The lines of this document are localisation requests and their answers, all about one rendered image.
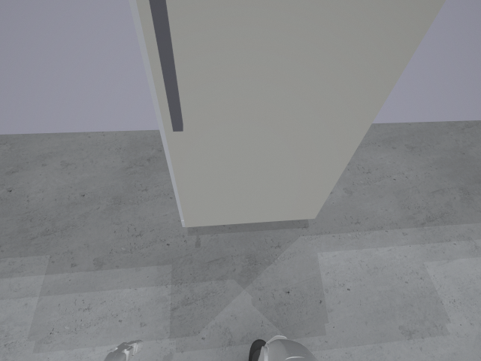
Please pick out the fridge door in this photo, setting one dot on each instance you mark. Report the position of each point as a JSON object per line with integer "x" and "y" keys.
{"x": 276, "y": 96}

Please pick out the left robot hand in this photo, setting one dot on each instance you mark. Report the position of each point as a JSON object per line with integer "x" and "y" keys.
{"x": 125, "y": 351}

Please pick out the handle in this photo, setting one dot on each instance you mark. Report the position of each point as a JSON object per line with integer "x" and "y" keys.
{"x": 163, "y": 38}

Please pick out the robot right foot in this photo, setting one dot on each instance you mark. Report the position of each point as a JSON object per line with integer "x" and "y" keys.
{"x": 255, "y": 349}

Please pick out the robot right thigh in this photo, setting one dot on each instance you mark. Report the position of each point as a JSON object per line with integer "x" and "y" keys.
{"x": 285, "y": 350}

